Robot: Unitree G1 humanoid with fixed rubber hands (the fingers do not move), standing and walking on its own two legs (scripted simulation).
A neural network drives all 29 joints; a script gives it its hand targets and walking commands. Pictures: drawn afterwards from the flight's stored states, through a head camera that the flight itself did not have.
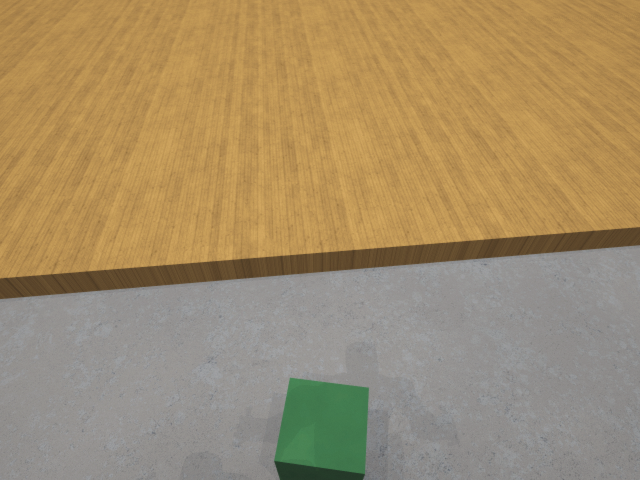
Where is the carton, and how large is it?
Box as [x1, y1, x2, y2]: [274, 378, 368, 479]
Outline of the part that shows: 290,378 274,459 280,479 362,479 364,474 368,388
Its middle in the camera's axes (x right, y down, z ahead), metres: +0.00 +0.53 +1.05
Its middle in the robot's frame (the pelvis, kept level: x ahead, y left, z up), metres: +0.38 +0.00 -0.66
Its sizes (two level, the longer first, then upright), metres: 0.210 0.200 0.250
